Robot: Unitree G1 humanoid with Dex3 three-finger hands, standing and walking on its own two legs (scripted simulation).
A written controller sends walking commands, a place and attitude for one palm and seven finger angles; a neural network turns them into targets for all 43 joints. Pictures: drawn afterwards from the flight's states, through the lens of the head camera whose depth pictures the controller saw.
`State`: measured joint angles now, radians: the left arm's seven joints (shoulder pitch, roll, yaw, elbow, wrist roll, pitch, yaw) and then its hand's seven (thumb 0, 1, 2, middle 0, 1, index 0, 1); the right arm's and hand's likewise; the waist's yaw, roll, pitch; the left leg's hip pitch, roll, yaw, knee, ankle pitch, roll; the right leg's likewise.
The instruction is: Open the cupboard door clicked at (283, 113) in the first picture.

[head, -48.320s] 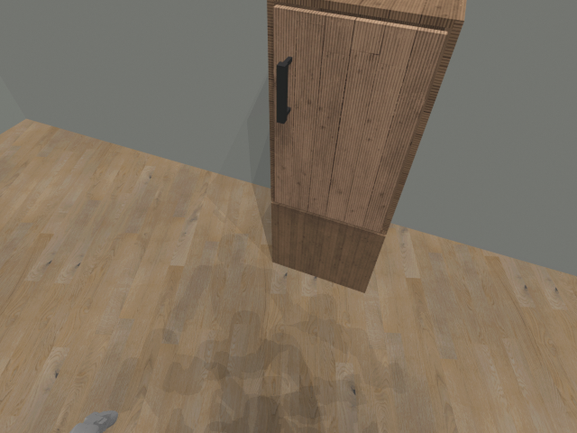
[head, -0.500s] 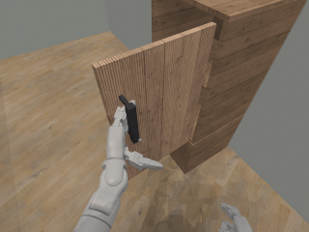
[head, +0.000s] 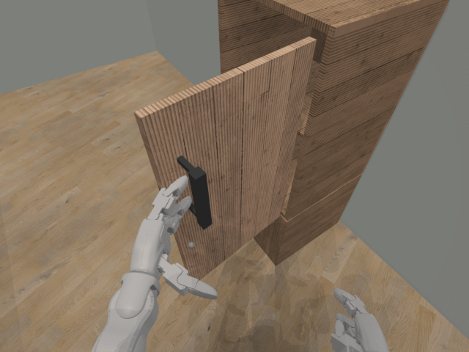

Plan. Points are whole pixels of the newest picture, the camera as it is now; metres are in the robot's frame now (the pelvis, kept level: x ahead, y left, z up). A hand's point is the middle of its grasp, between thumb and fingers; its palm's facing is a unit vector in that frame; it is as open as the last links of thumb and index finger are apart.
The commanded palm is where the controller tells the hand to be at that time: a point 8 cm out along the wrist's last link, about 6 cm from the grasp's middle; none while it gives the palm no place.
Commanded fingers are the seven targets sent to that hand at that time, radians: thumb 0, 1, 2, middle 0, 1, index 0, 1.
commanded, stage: slide the hand sideways off the handle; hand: left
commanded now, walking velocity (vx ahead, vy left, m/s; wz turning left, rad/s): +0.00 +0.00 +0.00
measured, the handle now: (194, 193) +0.36 +0.10 +0.08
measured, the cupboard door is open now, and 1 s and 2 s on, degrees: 96 96 96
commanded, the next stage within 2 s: draw the hand back to the body in 0.58 s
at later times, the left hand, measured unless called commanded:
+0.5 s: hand (150, 268) +0.22 +0.14 +0.07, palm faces +0.00 -1.00 -0.05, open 16.3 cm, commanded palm +0.20 +0.20 +0.08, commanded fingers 0.00 -0.50 0.30 -0.15 -0.30 -0.15 -0.30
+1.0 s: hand (119, 268) +0.21 +0.18 +0.10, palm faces +0.00 -1.00 -0.06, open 16.3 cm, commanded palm +0.18 +0.23 +0.11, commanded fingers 0.00 -0.50 0.30 -0.15 -0.30 -0.15 -0.30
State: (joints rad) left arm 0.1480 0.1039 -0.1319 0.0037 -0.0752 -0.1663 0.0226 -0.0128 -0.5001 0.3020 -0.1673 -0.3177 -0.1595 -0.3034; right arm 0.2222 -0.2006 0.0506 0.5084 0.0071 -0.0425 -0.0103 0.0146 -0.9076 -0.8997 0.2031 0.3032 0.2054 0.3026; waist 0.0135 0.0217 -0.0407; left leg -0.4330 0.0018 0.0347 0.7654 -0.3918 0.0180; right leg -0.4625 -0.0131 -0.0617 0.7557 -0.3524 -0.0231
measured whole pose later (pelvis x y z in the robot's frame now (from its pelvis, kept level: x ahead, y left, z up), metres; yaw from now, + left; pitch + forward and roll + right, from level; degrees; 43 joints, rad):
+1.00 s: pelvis +0.01 +0.01 -0.01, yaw +1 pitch +4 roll -2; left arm 0.47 0.23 0.12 -0.31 -0.25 -0.13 -0.21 -0.01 -0.50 0.30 -0.15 -0.30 -0.16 -0.30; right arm 0.27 -0.22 0.05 0.50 0.04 -0.18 -0.06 0.02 -0.91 -0.90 0.20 0.30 0.21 0.30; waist 0.02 0.06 -0.09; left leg -0.46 0.00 0.01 0.83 -0.44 0.03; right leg -0.46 -0.01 -0.09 0.78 -0.39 -0.01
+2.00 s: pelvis +0.03 +0.00 +0.03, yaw +0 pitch -5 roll -1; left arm 0.44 0.33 0.35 -0.36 -0.05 -0.09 0.13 0.01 0.77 0.85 -0.20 -0.30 -0.21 -0.30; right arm 0.18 -0.23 0.02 0.65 -0.01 -0.10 -0.07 0.02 -0.91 -0.90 0.20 0.30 0.21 0.30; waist 0.08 0.07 0.03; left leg -0.05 0.00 0.03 0.39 -0.26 0.01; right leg -0.07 0.01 -0.07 0.37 -0.22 -0.02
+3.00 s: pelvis -0.06 +0.02 +0.01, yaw +0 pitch -2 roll +0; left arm 0.53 0.40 0.45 -0.51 0.00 -0.19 0.15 0.01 0.89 0.90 -0.21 -0.30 -0.22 -0.30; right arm 0.19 -0.21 0.01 0.54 0.00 -0.05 -0.07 0.01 -0.91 -0.90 0.20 0.30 0.21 0.30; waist 0.02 0.00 0.06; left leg -0.35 -0.03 0.06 0.61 -0.23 0.06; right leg -0.38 -0.03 -0.04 0.58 -0.17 0.01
